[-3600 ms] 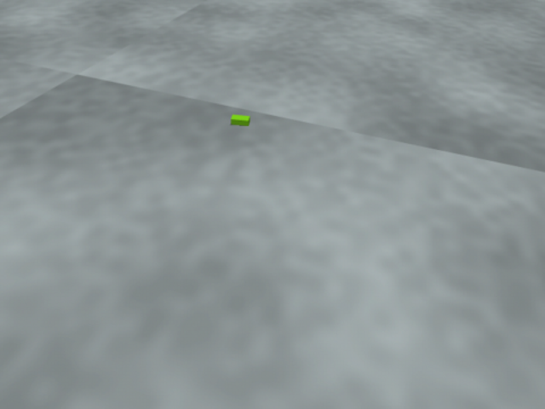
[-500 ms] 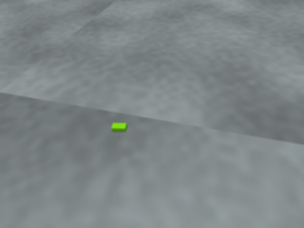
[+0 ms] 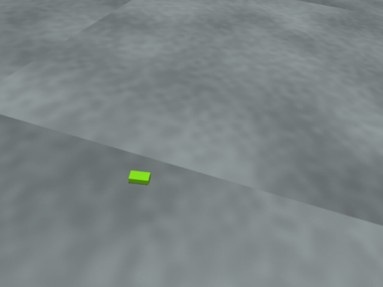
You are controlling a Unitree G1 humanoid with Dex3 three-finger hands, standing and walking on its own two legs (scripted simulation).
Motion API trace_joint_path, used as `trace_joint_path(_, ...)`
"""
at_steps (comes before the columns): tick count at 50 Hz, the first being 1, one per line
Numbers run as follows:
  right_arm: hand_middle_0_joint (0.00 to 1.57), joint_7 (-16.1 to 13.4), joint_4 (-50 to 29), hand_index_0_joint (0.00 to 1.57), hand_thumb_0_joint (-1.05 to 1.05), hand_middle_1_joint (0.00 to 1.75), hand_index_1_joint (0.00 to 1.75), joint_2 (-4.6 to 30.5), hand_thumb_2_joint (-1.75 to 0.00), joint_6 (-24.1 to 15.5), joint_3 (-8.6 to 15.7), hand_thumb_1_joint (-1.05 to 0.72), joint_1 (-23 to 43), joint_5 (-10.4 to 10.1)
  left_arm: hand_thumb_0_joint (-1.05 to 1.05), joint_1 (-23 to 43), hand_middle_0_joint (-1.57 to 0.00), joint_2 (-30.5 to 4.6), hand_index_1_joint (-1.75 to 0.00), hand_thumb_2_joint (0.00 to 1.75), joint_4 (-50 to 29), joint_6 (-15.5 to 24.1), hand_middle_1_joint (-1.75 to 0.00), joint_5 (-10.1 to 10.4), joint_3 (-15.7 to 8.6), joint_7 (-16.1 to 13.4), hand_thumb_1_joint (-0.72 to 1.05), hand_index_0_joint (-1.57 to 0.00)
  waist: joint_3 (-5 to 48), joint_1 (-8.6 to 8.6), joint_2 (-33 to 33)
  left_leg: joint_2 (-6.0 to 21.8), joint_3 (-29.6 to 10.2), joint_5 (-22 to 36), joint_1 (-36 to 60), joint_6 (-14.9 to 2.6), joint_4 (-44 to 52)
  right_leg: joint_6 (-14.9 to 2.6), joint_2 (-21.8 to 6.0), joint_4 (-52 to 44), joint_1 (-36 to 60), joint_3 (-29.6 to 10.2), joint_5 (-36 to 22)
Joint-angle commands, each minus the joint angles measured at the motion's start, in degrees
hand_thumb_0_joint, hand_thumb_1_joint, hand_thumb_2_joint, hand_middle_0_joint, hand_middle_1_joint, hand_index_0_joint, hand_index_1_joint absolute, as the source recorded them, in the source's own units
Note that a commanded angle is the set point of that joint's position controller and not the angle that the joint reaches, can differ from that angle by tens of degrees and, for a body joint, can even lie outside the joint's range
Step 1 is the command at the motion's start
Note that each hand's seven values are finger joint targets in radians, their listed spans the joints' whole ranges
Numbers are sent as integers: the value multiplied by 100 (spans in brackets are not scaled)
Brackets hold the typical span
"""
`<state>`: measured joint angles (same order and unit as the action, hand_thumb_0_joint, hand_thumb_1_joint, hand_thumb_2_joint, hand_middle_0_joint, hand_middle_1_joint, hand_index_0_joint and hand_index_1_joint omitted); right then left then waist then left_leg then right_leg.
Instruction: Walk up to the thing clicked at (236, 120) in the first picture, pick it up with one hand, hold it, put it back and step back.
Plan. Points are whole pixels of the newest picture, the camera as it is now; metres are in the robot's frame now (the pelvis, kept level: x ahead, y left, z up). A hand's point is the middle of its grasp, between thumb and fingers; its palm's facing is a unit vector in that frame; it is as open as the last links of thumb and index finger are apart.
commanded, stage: walk up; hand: left
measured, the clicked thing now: (139, 177) +0.89 +0.24 -0.75
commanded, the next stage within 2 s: none
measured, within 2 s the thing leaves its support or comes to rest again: neither
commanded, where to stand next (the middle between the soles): +0.45 +0.00 m, yaw -2 degrees
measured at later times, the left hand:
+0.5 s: hand (83, 265) +0.22 +0.23 -0.11, palm faces -0.02 -0.90 -0.42, open 7.4 cm
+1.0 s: hand (75, 208) +0.38 +0.30 -0.15, palm faces -0.08 -0.94 -0.34, open 7.4 cm
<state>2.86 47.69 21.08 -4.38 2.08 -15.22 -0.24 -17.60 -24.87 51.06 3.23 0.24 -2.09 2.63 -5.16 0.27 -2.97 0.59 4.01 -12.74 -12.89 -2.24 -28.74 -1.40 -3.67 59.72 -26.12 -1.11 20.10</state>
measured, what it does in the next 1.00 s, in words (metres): walks ahead: right foot, then left foot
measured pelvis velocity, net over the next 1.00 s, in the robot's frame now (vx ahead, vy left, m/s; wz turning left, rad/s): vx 0.32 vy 0.03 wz -0.02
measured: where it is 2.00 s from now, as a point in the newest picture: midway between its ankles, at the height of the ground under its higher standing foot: (170, 260)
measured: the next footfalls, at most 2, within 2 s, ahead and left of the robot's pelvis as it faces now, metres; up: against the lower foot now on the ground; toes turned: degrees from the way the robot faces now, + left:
right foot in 0.24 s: +0.24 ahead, -0.16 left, +0.00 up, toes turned -6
left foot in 0.72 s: +0.38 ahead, +0.12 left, +0.00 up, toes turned +4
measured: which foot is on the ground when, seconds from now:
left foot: down 0.00-0.26, up 0.28-0.70, down 0.72-1.00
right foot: up 0.00-0.22, down 0.24-0.76, up 0.78-1.00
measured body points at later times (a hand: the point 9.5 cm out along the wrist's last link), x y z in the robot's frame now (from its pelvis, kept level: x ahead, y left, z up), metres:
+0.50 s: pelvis +0.17 -0.05 +0.00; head +0.18 -0.08 +0.45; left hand +0.22 +0.27 -0.08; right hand +0.24 -0.36 -0.13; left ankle +0.23 +0.12 -0.67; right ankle +0.20 -0.16 -0.74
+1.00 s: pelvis +0.32 +0.03 +0.00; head +0.34 +0.05 +0.45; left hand +0.38 +0.35 -0.13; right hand +0.36 -0.29 -0.09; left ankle +0.34 +0.12 -0.74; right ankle +0.38 -0.13 -0.68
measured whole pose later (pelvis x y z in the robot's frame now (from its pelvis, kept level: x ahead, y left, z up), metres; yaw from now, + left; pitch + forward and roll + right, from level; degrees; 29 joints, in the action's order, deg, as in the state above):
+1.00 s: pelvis +0.32 +0.03 +0.00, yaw -1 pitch -3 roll +0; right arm 2.5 48.2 21.3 -3.5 2.5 -19.0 0.3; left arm -17.7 -25.3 51.5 2.7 0.2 -2.1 2.0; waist -5.8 1.1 -3.4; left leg 0.2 5.5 -13.5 -10.0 -2.7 -26.8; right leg -0.4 -3.3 55.2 -28.6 -2.4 16.1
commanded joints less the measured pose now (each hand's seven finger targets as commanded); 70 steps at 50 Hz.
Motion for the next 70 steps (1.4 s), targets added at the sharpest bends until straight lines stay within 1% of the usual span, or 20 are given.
trace_joint_path(1,20,-90,-373,20,0,30,30,1672,-90,-164,535,-90,-122,45,0,-201,-20,-960,-30,90,-345,86,-30,-24,-330,12,90,-20,-15,53,1119,1365,-1096,89,76,-1133,1586,166,-312,-964,-446,49,-445)
trace_joint_path(8,20,-24,-433,20,0,30,30,1702,-90,-91,551,-90,-91,70,0,242,-20,-897,-30,90,-336,210,-30,-68,-426,63,90,-20,136,32,1046,1247,-855,-23,-95,-948,1057,57,-63,-2473,552,393,-1100)
trace_joint_path(11,20,-28,-513,20,0,30,30,1498,-90,-6,470,-90,-54,40,0,-558,-20,-1042,-30,90,-74,290,-30,-90,-511,-41,90,-20,667,-412,376,922,-463,607,-246,-617,-512,-71,231,-3213,2040,555,-1122)
trace_joint_path(12,20,-26,-497,20,0,30,30,1112,-90,-10,337,-90,-450,15,0,-1000,-20,-1324,-30,90,27,357,-30,-123,-627,-122,90,-20,1056,-555,-629,514,-133,289,-674,-415,-1913,-180,-282,-3686,2832,-247,-574)
trace_joint_path(13,20,-12,-587,20,0,30,30,817,-90,-2,213,-90,-683,23,0,-1102,-20,-1810,-30,90,-97,402,-30,-136,-732,-193,90,-20,1147,-482,-1627,-139,-7,-1577,-1871,-106,-3075,-562,-1662,-4126,3412,-2491,-289)
trace_joint_path(15,20,-126,-359,20,0,30,30,1607,-90,112,405,-90,-429,67,0,-706,-20,-1879,-30,90,-242,334,-30,-6,-691,-197,90,-20,671,-491,-732,130,-578,-1757,-2495,-23,-3781,-1462,-2264,-4441,2928,-3522,206)
trace_joint_path(18,20,-71,-154,20,0,30,30,1426,-90,153,379,-90,-406,-30,0,-305,-20,-1413,-30,90,-370,353,-30,34,-519,-242,90,-20,229,-219,-450,299,-982,-893,-2157,-12,-3507,-833,-1345,-4417,2146,-1604,-992)
trace_joint_path(21,20,8,-63,20,0,30,30,1304,-90,225,388,-90,-523,49,0,-276,-20,-1297,-30,90,-411,389,-30,23,-474,-234,90,-20,224,-109,-527,262,-836,-407,-1781,112,-3079,-893,-1055,-4406,1715,-772,-1815)
trace_joint_path(31,20,235,-297,20,0,30,30,1301,-90,204,511,-90,384,168,0,-121,-20,-1568,-30,90,-648,361,-30,-81,-575,-196,90,-20,-107,-235,-441,585,-415,125,-1206,215,-868,-1022,-1255,-4577,1113,-528,667)
trace_joint_path(35,20,178,-59,20,0,30,30,1452,-90,110,628,-90,-364,209,0,121,-20,-1485,-30,90,-677,301,-30,-116,-475,-208,90,-20,244,337,61,363,-262,-120,449,34,-472,-776,-1134,-3476,317,-337,395)
trace_joint_path(36,20,107,121,20,0,30,30,1636,-90,62,697,-90,-917,210,0,-76,-20,-1192,-30,90,-653,284,-30,-134,-377,-207,90,-20,625,562,812,252,-423,-587,1379,-57,-253,-602,-774,-2155,-13,12,-301)
trace_joint_path(38,20,-21,-88,20,0,30,30,2228,-90,-18,793,-90,-980,208,0,-667,-20,-618,-30,90,-565,203,-30,-6,-191,-205,90,-20,506,391,2294,2039,-3845,-2068,1641,-640,1577,-92,665,395,-1523,329,843)
trace_joint_path(39,20,-6,-125,20,0,30,30,2266,-90,14,809,-90,-844,46,0,-458,-20,-1224,-30,90,-462,158,-30,-48,-330,-292,90,-20,328,423,1733,2375,-4149,-2055,1174,-1134,1571,-187,262,759,-1409,-85,1077)
trace_joint_path(43,20,-114,-267,20,0,30,30,1582,-90,-62,542,-90,-319,24,0,-670,-20,-1148,-30,90,-176,115,-30,70,-318,-196,90,-20,53,11,1259,1364,-1595,533,442,-446,1298,-112,-76,193,-687,-420,-105)
trace_joint_path(50,20,-163,-387,20,0,30,30,1592,-90,-51,538,-90,-362,81,0,-51,-20,-949,-30,90,-320,36,-30,-42,-286,-134,90,-20,-68,130,1079,1406,-944,788,336,-1052,1421,180,-132,-1000,-534,-71,-532)
trace_joint_path(55,20,-249,-356,20,0,30,30,1446,-90,83,416,-90,-227,64,0,111,-20,-604,-30,90,-327,103,-30,-39,-199,-242,90,-20,271,44,995,1266,-401,3588,349,-916,247,63,130,-2198,480,408,-1103)
trace_joint_path(58,20,-275,-313,20,0,30,30,1316,-90,183,325,-90,-112,-51,0,-146,-20,-739,-30,90,-85,139,-30,-87,-265,-327,90,-20,710,-177,476,800,-201,2456,111,-457,-812,-86,355,-3302,1701,445,-1980)
trace_joint_path(60,20,-269,-279,20,0,30,30,783,-90,185,120,-90,-444,-120,0,-342,-20,-1297,-30,90,-73,188,-30,-105,-421,-390,90,-20,1260,-282,-951,174,0,-454,-905,-13,-2139,-661,-1222,-3541,2726,-1563,-3504)
trace_joint_path(62,20,-379,-3,20,0,30,30,1221,-90,359,237,-90,-492,-23,0,324,-20,-1398,-30,90,-238,86,-30,-57,-360,-400,90,-20,917,-165,-721,93,-451,-2653,-852,-9,-2367,-1529,-1921,-3803,1780,-2588,-1845)
trace_joint_path(70,20,-351,722,20,0,30,30,1128,-90,321,137,-90,-390,22,0,1142,-20,-1045,-30,90,-208,-137,-30,-152,-276,-333,90,-20,919,-24,-832,5,-277,-983,-221,250,-854,-790,-864,-3793,1078,-919,-525)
